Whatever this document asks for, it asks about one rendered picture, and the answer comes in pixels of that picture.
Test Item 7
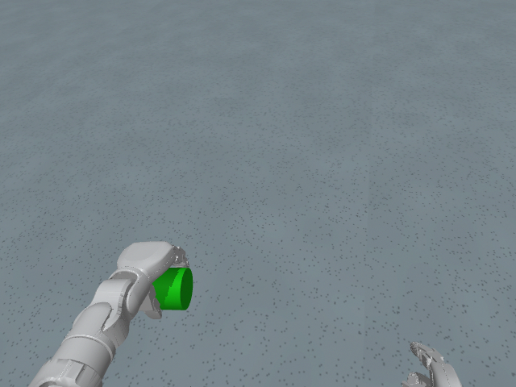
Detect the left robot arm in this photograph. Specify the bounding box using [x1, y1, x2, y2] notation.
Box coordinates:
[28, 267, 150, 387]

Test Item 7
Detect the left robot hand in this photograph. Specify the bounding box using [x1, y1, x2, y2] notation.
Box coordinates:
[117, 241, 189, 319]

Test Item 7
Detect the can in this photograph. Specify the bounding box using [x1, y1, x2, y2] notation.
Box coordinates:
[152, 268, 193, 310]

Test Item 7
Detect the right robot hand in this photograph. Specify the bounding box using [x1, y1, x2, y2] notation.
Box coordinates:
[402, 342, 463, 387]

